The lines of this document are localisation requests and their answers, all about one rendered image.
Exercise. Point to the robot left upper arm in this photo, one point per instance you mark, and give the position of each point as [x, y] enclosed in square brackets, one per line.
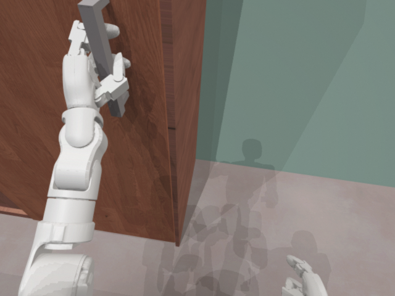
[60, 274]

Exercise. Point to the handle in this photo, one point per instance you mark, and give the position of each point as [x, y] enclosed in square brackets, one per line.
[91, 15]

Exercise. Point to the robot right hand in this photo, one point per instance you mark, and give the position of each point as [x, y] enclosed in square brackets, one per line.
[311, 285]

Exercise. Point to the wardrobe door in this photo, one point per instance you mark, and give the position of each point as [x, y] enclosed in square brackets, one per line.
[135, 191]
[6, 202]

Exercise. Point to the robot left forearm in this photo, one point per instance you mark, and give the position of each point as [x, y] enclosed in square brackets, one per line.
[68, 219]

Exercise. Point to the robot left hand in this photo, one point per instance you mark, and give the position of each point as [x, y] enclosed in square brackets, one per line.
[80, 75]

